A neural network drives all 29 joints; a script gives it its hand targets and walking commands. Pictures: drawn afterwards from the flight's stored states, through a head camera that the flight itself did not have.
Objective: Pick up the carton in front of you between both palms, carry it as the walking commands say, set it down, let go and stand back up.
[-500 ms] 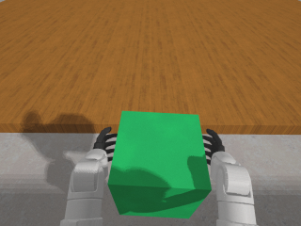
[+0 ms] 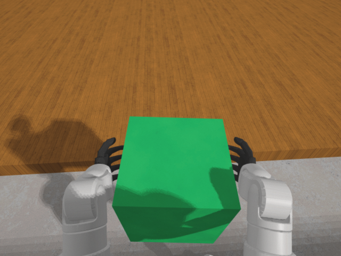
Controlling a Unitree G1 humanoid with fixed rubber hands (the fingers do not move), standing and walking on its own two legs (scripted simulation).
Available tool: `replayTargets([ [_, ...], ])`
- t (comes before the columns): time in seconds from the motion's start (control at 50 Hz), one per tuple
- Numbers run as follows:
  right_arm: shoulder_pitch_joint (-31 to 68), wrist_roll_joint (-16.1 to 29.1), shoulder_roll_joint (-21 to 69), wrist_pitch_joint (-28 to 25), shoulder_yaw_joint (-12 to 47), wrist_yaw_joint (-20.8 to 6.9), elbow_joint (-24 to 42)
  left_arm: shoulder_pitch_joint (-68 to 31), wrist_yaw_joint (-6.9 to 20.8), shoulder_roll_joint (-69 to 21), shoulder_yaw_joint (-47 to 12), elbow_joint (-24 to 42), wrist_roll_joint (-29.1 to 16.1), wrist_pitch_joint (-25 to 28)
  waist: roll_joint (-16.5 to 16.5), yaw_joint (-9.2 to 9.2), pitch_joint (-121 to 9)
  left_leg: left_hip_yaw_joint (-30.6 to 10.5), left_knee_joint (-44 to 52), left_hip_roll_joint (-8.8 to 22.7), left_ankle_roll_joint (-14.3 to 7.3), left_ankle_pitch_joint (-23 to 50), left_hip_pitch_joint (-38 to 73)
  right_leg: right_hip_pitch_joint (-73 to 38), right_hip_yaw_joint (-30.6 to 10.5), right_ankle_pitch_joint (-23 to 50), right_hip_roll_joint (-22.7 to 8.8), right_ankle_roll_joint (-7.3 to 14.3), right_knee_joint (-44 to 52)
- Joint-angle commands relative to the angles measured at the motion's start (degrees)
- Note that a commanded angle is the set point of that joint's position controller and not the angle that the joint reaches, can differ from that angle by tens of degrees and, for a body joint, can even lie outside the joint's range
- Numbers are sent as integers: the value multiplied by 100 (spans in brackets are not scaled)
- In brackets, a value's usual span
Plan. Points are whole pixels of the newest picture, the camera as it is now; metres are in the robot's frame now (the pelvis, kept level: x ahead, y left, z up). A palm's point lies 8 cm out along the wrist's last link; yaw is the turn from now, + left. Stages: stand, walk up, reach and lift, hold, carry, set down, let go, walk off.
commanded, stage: carry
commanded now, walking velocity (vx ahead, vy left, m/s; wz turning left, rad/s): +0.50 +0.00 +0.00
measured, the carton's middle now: (173, 183) +0.28 -0.01 +0.02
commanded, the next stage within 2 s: none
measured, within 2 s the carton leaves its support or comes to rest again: neither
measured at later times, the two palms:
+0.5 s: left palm (122, 73) +0.59 +0.14 +0.12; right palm (220, 70) +0.59 -0.16 +0.13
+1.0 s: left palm (136, 49) +0.75 +0.11 +0.12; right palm (219, 48) +0.75 -0.19 +0.12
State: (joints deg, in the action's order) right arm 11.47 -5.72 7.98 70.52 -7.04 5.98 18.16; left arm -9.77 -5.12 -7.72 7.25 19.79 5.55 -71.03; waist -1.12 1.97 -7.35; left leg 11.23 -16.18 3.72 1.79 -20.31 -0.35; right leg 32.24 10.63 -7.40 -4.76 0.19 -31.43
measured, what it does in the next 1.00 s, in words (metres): walks ahead: right foot, then left foot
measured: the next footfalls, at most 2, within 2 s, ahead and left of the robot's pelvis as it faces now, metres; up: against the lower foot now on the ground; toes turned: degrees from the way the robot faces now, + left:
right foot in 0.04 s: +0.20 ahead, -0.11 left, +0.00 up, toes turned -12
left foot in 0.44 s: +0.42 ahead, +0.07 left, +0.00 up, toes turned +11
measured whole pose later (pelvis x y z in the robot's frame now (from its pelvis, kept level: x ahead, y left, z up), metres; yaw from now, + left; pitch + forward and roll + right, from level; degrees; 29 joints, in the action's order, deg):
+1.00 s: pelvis +0.37 -0.03 +0.00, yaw +0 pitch +6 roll +1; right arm 45.1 -4.8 0.7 72.6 -15.6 7.4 -7.7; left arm -43.9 -6.6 -1.0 15.5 -6.7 4.5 -73.0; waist 0.4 -0.1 1.2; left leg 11.5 -28.9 2.1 -2.8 -10.1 -20.6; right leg 11.1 5.8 -19.1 -1.7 0.0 -33.6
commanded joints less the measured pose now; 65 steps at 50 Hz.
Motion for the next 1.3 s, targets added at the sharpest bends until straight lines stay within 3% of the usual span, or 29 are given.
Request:
replayTargets([
  [0.0,2583,2360,4937,44,4116,-1565,211,-2546,1345,-4980,-3970,69,-2084,35,-708,-204,-717,24,-664,842,-456,2757,-381,-1768,634,173,461,99,482],
  [0.02,2491,2332,4935,37,4127,-1568,209,-2505,1360,-4981,-3953,39,-2078,56,-460,-259,-1059,258,-1659,632,-314,2928,-828,-2870,646,-146,502,156,475],
  [0.04,2509,2320,4847,36,4123,-1579,265,-2369,1375,-4947,-3933,-19,-2033,74,246,-403,-1395,263,-2996,402,-113,1860,-1743,-3882,-722,-1003,-442,318,922],
  [0.06,2671,2344,4964,57,4211,-1579,416,-2442,1400,-4930,-3898,-81,-1997,138,1750,-365,-1764,24,-4739,-259,121,-95,-3398,-4972,-3554,-1854,-2023,1129,1692],
  [0.08,2761,2362,4981,21,4225,-1589,489,-2475,1405,-5114,-3959,64,-2097,173,1598,-364,-1652,-700,-5553,-170,-58,-703,-4054,-4860,-4039,-1080,-2199,1297,1974],
  [0.14,3051,2429,5207,-146,4340,-1561,790,-3061,1398,-5426,-4205,650,-2316,300,385,-313,-1543,-1086,-5393,450,-359,79,-3958,-4046,-2354,788,-1730,924,1657],
  [0.2,2681,2266,5244,-247,4348,-1444,770,-2974,1421,-5323,-4326,842,-2441,333,646,-315,-1597,-756,-4283,263,-319,256,-3406,-3791,-1169,2277,-1375,699,1579],
  [0.32,2594,2042,4799,-199,4290,-1255,976,-2874,1502,-4704,-4256,990,-2431,222,1119,-293,-1276,-105,-2054,-296,-241,1306,-2885,-3718,-12,3827,-836,569,1125],
  [0.36,3075,2174,4527,-79,4276,-1249,1133,-3189,1450,-4412,-4183,1047,-2407,138,1102,-297,-1227,-18,-1545,-358,-241,1938,-2439,-3543,127,3444,-741,495,870],
  [0.42,3694,2314,3998,172,4108,-1270,956,-3826,1324,-3822,-3988,809,-2282,-57,547,-154,-1207,-65,-467,-153,-279,3505,-724,-2539,352,1902,-383,113,-167],
  [0.44,3939,2333,3762,273,3980,-1277,772,-4025,1274,-3602,-3907,639,-2245,-151,17,-143,-1520,-908,-1037,740,-451,5729,202,-1936,224,265,-213,-83,-714],
  [0.46,4080,2299,3624,341,3837,-1276,392,-4334,1209,-3585,-3915,518,-2338,-279,-665,-63,-1973,-1720,-1476,1485,-1172,7001,1174,-1214,-221,-1499,21,-208,-1256],
  [0.48,4056,2356,3579,393,3728,-1265,153,-4567,1170,-3568,-3850,417,-2419,-378,-1091,14,-2109,-2203,-1164,1709,-1531,6438,1171,-945,-425,-2631,188,-195,-1566],
  [0.52,4658,2544,3818,457,3658,-1249,74,-5191,1137,-3806,-3734,183,-2574,-463,-840,-68,-2080,-2122,-809,1600,-1461,5089,970,-905,-765,-2881,137,-69,-991],
  [0.6,5807,2740,4346,514,3588,-1259,-142,-6148,1119,-4415,-3664,-257,-2722,-489,-456,-268,-2234,-914,-1196,869,-794,4005,201,-2247,-792,-535,-83,-11,695],
  [0.66,6512,2763,4468,525,3457,-1215,-563,-6829,1099,-4545,-3550,-677,-2784,-487,154,-202,-2174,-728,-1720,614,-729,4466,-208,-2593,-838,1677,-331,30,-71],
  [0.78,7175,2733,4768,518,3032,-1152,-1630,-7411,1066,-4832,-3044,-1699,-2737,-439,32,-271,-2387,-734,-2010,703,-881,5811,-22,-2406,-794,1759,-168,-15,-192],
  [0.82,7328,2704,5021,463,2895,-1163,-1932,-7594,1094,-5072,-2899,-1956,-2731,-386,43,-280,-2309,-683,-1955,630,-857,5519,-110,-2529,-776,1893,-152,-26,50],
  [0.94,7227,2515,5769,165,2700,-1200,-2351,-7563,1203,-5737,-2694,-2263,-2612,-101,425,-231,-2248,-261,-1463,158,-603,4195,-355,-3036,-753,4020,-291,-5,-308],
  [0.98,7134,2518,5948,59,2798,-1205,-2185,-7507,1208,-5863,-2776,-2045,-2573,7,136,-141,-2297,-416,-1421,330,-751,5479,549,-2272,-637,2955,-132,-98,-380],
  [1.02,7066,2545,6046,-28,2979,-1187,-1877,-7380,1180,-5921,-2915,-1749,-2534,96,-433,-74,-2304,-854,-1720,782,-1124,7324,1738,-1128,-521,221,199,-190,329],
  [1.04,7065,2572,6055,-61,3090,-1168,-1708,-7286,1160,-5916,-2997,-1609,-2517,127,-564,-122,-2271,-901,-1807,857,-1186,7655,1842,-1149,-483,-412,331,-205,1032],
  [1.08,6931,2631,5983,-120,3325,-1114,-1359,-7157,1130,-5757,-3159,-1335,-2496,168,-361,-153,-2300,-603,-2034,551,-937,6563,945,-2484,-448,1589,315,-237,1825],
  [1.1,6813,2628,5885,-148,3419,-1078,-1202,-7042,1125,-5645,-3229,-1242,-2504,177,119,-176,-2360,-327,-2253,273,-764,4906,-187,-3658,-534,3518,100,-228,1519],
  [1.14,6621,2553,5698,-179,3572,-1023,-985,-6659,1129,-5471,-3337,-1078,-2517,203,1557,-517,-2178,169,-2780,-571,-414,-312,-3692,-6402,-1180,7972,-728,290,109],
  [1.16,6560,2499,5647,-200,3630,-1010,-1014,-6619,1140,-5373,-3396,-960,-2518,207,1566,-693,-2069,152,-3049,-708,-318,-720,-4602,-6976,-1246,8498,-818,482,-125],
  [1.22,6302,2417,5458,-224,3715,-1049,-1075,-6546,1198,-5239,-3605,-751,-2552,265,1163,-721,-1930,26,-2067,-790,-350,296,-4258,-6488,-1105,6870,-584,563,-251],
  [1.26,6106,2382,5370,-233,3711,-1099,-1062,-6623,1253,-5255,-3754,-674,-2633,301,954,-347,-1992,121,-847,-923,-442,1732,-2176,-4954,-574,6028,-315,506,-658],
  [1.28,6020,2375,5345,-235,3695,-1133,-1047,-6615,1281,-5248,-3814,-731,-2655,323,707,-5,-2121,15,-60,-673,-540,3249,-613,-3866,-359,5039,-276,347,-1118],
])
